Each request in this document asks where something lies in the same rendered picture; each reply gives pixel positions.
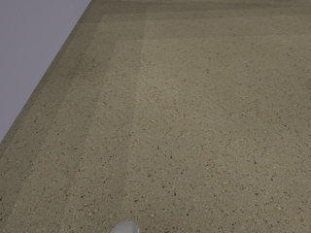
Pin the robot left thigh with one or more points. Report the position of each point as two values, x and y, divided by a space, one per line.
126 227

